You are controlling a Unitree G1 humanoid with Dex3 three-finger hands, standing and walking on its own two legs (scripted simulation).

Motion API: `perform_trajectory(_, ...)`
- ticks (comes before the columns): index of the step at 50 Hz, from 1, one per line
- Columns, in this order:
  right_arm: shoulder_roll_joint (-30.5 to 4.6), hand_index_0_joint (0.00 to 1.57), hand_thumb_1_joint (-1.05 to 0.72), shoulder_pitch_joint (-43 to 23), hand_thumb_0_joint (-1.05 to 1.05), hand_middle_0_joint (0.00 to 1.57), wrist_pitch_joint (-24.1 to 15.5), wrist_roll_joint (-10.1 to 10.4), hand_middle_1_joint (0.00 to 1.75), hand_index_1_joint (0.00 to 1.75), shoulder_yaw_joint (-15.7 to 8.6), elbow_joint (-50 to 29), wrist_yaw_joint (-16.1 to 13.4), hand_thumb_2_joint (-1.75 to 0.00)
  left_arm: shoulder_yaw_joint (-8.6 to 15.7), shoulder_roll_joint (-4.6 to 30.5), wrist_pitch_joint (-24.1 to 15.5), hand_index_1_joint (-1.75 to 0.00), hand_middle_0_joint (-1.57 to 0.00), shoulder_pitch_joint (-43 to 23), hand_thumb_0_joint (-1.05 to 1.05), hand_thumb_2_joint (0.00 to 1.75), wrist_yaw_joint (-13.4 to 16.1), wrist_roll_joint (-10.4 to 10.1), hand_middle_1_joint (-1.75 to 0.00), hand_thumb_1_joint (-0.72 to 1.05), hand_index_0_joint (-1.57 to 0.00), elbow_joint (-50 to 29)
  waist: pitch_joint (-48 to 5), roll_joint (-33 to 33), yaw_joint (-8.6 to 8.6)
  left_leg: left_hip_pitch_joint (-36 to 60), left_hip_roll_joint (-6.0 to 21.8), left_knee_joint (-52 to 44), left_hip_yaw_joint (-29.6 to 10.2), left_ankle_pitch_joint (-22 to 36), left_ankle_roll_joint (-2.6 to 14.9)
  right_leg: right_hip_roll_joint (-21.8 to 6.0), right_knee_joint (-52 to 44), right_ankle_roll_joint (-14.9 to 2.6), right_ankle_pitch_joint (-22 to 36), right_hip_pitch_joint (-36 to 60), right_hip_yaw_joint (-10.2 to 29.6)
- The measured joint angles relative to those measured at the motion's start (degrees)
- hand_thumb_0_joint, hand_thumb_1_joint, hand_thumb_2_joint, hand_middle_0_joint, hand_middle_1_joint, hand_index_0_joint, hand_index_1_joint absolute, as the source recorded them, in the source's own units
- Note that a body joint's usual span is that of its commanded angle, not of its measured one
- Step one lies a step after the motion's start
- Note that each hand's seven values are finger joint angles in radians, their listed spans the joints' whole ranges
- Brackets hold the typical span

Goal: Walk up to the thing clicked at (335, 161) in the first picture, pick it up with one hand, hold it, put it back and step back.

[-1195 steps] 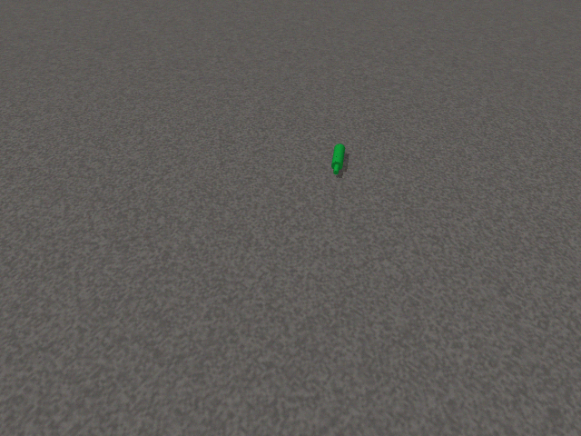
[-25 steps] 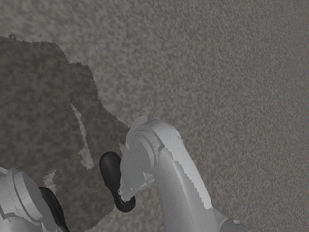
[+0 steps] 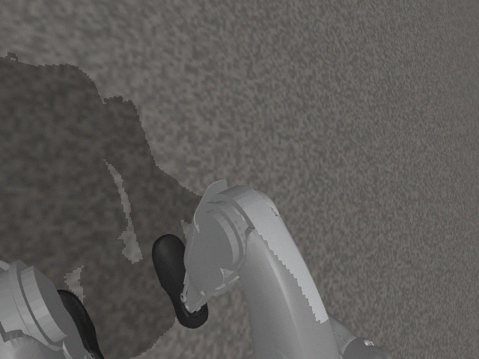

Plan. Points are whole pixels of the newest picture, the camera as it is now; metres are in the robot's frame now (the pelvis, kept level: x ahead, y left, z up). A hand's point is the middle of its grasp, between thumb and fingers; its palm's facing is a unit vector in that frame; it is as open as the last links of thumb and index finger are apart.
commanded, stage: close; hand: left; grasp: from above
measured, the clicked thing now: out of the picture +0.46 +0.36 -0.28
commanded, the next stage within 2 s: settle in 0.80 s
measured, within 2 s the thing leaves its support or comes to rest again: leaves its support in 1.28 s
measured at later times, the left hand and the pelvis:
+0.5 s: hand out of the picture +0.44 +0.37 -0.26, palm faces -0.44 -0.18 -0.88, open 8.8 cm; pelvis +0.00 +0.00 +0.00, yaw +0 degrees
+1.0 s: hand out of the picture +0.44 +0.37 -0.26, palm faces -0.43 -0.19 -0.88, open 8.7 cm; pelvis +0.00 +0.00 +0.00, yaw +0 degrees
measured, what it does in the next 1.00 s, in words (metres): stands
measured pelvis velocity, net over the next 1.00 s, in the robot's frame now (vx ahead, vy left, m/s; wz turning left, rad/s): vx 0.00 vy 0.00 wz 0.00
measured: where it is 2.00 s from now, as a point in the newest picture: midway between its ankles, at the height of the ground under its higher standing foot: (139, 326)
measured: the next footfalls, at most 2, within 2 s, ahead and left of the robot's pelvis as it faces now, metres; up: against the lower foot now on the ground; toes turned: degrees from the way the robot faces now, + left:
none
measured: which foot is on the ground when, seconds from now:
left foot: down 0.00-1.00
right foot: down 0.00-1.00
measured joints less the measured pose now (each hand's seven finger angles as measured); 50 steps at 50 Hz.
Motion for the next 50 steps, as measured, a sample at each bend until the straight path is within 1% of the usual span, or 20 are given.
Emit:
perform_trajectory(2, 0.08, 0.2, -0.9, 0.05, 0.0, 0.2, -0.12, 0.01, 0.3, 0.3, -0.18, 0.18, 0.12, -0.9, 0.13, -0.14, 0.34, -0.75, -0.45, -0.06, 0.0, 0.65, -0.04, -0.2, -0.77, 0.02, -0.47, -0.4, -0.22, 0.04, 0.09, -0.08, 0.0, -0.03, 0.14, -0.12, -0.02, 0.0, 0.04, 0.03, -0.13, -0.15, 0.12)
perform_trajectory(6, 0.24, 0.2, -0.9, -0.3, 0.0, 0.2, -0.29, 0.08, 0.3, 0.3, -0.32, 0.71, 0.4, -0.9, -0.75, -0.2, 0.94, -0.72, -0.49, -0.5, 0.0, 0.62, -0.86, -1.11, -0.74, 0.08, -0.52, -0.09, -0.35, 0.32, 0.09, -0.22, -0.14, 0.01, 0.24, -0.34, 0.02, -0.08, 0.15, 0.09, -0.48, -0.25, 0.19)
perform_trajectory(9, 0.45, 0.2, -0.9, -0.43, 0.0, 0.2, -0.2, 0.24, 0.3, 0.3, -0.43, 0.75, 0.5, -0.9, -0.45, -0.25, 0.73, -0.7, -0.53, -0.3, 0.0, 0.59, -1.75, -1.22, -0.72, 0.11, -0.56, -0.74, -0.11, 0.44, 0.18, -0.11, -0.25, -0.04, 0.27, -0.42, -0.05, -0.15, 0.16, 0.05, -0.67, -0.13, 0.21)
perform_trajectory(12, 0.58, 0.2, -0.9, -0.58, 0.0, 0.2, -0.06, 0.09, 0.3, 0.3, -0.31, 0.76, 0.75, -0.9, -1.25, -0.49, 0.54, -0.68, -0.56, -0.13, 0.0, 0.56, -2.09, -1.87, -0.7, 0.16, -0.59, -0.78, 0.15, 0.48, 0.29, 0.15, -0.3, -0.11, 0.28, -0.49, -0.14, -0.18, 0.18, -0.02, -0.77, 0.06, 0.23)
perform_trajectory(14, 0.63, 0.2, -0.9, -0.58, 0.0, 0.2, 0.0, 0.16, 0.3, 0.3, -0.16, 0.62, 0.77, -0.9, -0.85, -0.63, 0.12, -0.67, -0.57, 0.19, 0.0, 0.55, -2.48, -1.83, -0.69, 0.18, -0.61, -1.48, 0.35, 0.46, 0.38, 0.32, -0.33, -0.19, 0.23, -0.48, -0.22, -0.18, 0.13, -0.11, -0.77, 0.19, 0.19)
perform_trajectory(16, 0.66, 0.2, -0.9, -0.51, 0.0, 0.2, 0.18, 0.11, 0.3, 0.3, -0.09, 0.43, 0.82, -0.9, -0.8, -0.69, -0.26, -0.65, -0.59, 0.18, 0.0, 0.53, -2.2, -1.56, -0.68, 0.21, -0.63, -1.66, 0.42, 0.44, 0.43, 0.46, -0.37, -0.26, 0.17, -0.45, -0.32, -0.2, 0.09, -0.21, -0.74, 0.3, 0.15)
perform_trajectory(17, 0.62, 0.2, -0.9, -0.54, 0.0, 0.2, 0.23, 0.09, 0.3, 0.3, -0.03, 0.33, 0.88, -0.9, -1.01, -0.67, -0.25, -0.64, -0.6, 0.09, 0.0, 0.53, -1.93, -1.77, -0.67, 0.21, -0.63, -1.28, 0.46, 0.49, 0.37, 0.48, -0.41, -0.26, 0.11, -0.43, -0.34, -0.21, 0.08, -0.24, -0.73, 0.34, 0.1)
perform_trajectory(19, 0.53, 0.2, -0.9, -0.56, 0.0, 0.2, 0.2, 0.08, 0.3, 0.3, 0.05, 0.12, 0.82, -0.9, -0.98, -0.46, -0.31, -0.63, -0.6, 0.11, 0.0, 0.51, -1.77, -1.77, -0.66, 0.22, -0.63, -1.01, 0.56, 0.52, 0.29, 0.47, -0.42, -0.23, -0.04, -0.37, -0.37, -0.18, 0.03, -0.27, -0.64, 0.36, -0.02)
perform_trajectory(22, 0.35, 0.2, -0.9, -0.31, 0.0, 0.2, 0.11, 0.09, 0.3, 0.3, 0.01, -0.17, 0.68, -0.9, -0.24, -0.25, -0.41, -0.61, -0.62, 0.17, 0.0, 0.48, -1.87, -1.21, -0.65, 0.22, -0.65, -1.18, 0.67, 0.45, 0.27, 0.48, -0.36, -0.27, -0.03, -0.29, -0.44, -0.14, 0.02, -0.32, -0.5, 0.28, 0.01)
perform_trajectory(26, 0.03, 0.2, -0.9, -0.27, 0.0, 0.2, 0.03, -0.03, 0.3, 0.3, 0.25, -0.2, 0.63, -0.9, -0.83, -0.06, -0.33, -0.59, -0.63, -0.07, 0.0, 0.46, -1.66, -1.72, -0.62, 0.23, -0.66, -0.86, 0.89, 0.28, 0.16, 0.57, -0.29, -0.21, -0.01, -0.2, -0.41, -0.09, 0.07, -0.29, -0.33, 0.32, 0.03)
perform_trajectory(30, -0.03, 0.2, -0.9, -0.12, 0.0, 0.2, 0.19, 0.1, 0.3, 0.3, 0.17, -0.08, 0.34, -0.9, -0.19, 0.18, -0.36, -0.57, -0.65, 0.03, 0.0, 0.43, -1.7, -1.29, -0.6, 0.23, -0.69, -1.01, 0.86, 0.28, 0.16, 0.41, -0.24, -0.19, -0.13, -0.08, -0.39, 0.0, -0.03, -0.26, -0.13, 0.19, -0.05)
perform_trajectory(36, -0.13, 0.2, -0.9, -0.03, 0.0, 0.2, 0.43, 0.2, 0.3, 0.3, 0.2, -0.15, 0.08, -0.89, -0.23, 0.36, -0.26, -0.53, -0.68, -0.04, 0.01, 0.39, -1.33, -1.33, -0.57, 0.23, -0.71, -0.66, 0.86, 0.34, 0.02, 0.29, -0.23, -0.15, -0.2, 0.08, -0.21, 0.08, -0.16, -0.07, 0.06, 0.22, -0.09)
perform_trajectory(44, 0.07, 0.2, -0.9, 0.21, 0.0, 0.2, 0.5, 0.33, 0.3, 0.3, 0.14, -0.1, 0.02, -0.89, -0.13, 0.02, 0.09, -0.48, -0.72, 0.0, 0.01, 0.35, -1.91, -1.23, -0.52, 0.23, -0.75, -1.33, 0.42, 0.38, 0.05, 0.33, -0.22, -0.34, 0.0, -0.13, -0.21, 0.16, -0.29, 0.04, -0.14, 0.15, 0.11)
perform_trajectory(46, 0.18, 0.2, -0.9, 0.12, 0.0, 0.2, 0.52, 0.34, 0.3, 0.3, 0.12, -0.02, 0.1, -0.89, -0.42, -0.03, 0.11, -0.47, -0.73, -0.09, 0.01, 0.35, -1.8, -1.39, -0.51, 0.23, -0.76, -1.27, 0.32, 0.36, 0.04, 0.36, -0.26, -0.37, -0.01, -0.18, -0.24, 0.14, -0.29, 0.02, -0.21, 0.17, 0.1)
perform_trajectory(50, 0.3, 0.2, -0.91, -0.15, 0.0, 0.2, 0.54, 0.33, 0.3, 0.3, -0.04, -0.12, 0.17, -0.9, 0.04, -0.03, 0.18, -0.45, -0.75, 0.2, 0.01, 0.34, -1.95, -1.34, -0.49, 0.22, -0.78, -1.73, 0.44, 0.49, 0.05, 0.33, -0.37, -0.35, -0.09, -0.15, -0.2, 0.1, -0.31, 0.04, -0.25, 0.24, 0.03)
